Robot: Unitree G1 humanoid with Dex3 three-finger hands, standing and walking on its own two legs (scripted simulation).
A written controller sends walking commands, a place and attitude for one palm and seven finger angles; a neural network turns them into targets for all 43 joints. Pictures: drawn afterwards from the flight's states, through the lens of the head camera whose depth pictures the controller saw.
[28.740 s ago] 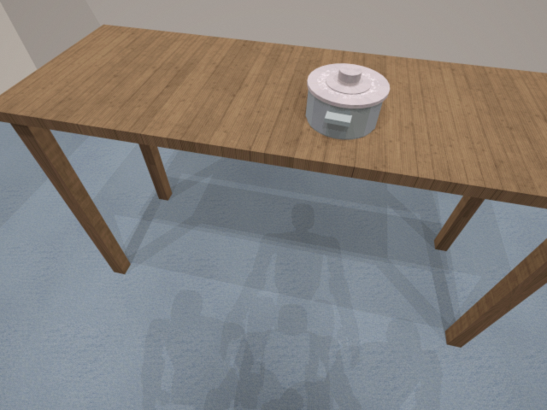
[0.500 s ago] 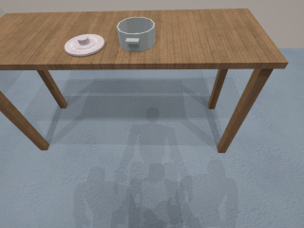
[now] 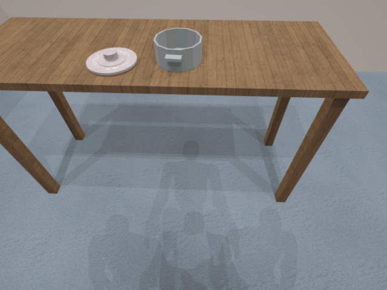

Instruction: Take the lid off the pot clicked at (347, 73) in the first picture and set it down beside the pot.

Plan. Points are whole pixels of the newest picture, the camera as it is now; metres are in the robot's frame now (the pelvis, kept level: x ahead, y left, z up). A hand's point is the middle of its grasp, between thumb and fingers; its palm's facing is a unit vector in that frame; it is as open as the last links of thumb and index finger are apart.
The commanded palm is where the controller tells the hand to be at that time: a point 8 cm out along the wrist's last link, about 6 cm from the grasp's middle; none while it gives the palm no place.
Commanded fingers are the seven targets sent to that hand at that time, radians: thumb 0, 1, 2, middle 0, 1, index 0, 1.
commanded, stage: let the arm hang, fingers relaxed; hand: left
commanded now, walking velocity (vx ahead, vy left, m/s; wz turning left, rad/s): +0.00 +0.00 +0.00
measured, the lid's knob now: (110, 54) +0.82 +0.32 +0.06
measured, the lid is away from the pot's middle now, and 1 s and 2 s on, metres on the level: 0.24 0.24 0.24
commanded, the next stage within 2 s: look to check the result in 0.36 s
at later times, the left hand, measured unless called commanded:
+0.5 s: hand out of the picture +0.00 +0.16 -0.17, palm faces +0.06 -0.98 -0.19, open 7.4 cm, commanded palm none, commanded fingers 0.00 0.90 0.90 -0.20 -0.30 -0.20 -0.30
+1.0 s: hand out of the picture +0.00 +0.16 -0.17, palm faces +0.07 -0.98 -0.20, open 7.3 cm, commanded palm none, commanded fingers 0.00 0.90 0.90 -0.20 -0.30 -0.20 -0.30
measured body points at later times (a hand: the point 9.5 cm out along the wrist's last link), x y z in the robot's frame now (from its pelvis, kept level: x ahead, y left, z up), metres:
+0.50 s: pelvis +0.00 -0.01 +0.00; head +0.01 -0.01 +0.45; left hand +0.00 +0.21 -0.16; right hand -0.01 -0.23 -0.16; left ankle +0.01 +0.13 -0.74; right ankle -0.06 -0.13 -0.74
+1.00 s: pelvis +0.00 -0.01 +0.00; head +0.01 -0.02 +0.45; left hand +0.00 +0.21 -0.16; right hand -0.01 -0.23 -0.16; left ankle +0.01 +0.13 -0.74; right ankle -0.06 -0.13 -0.74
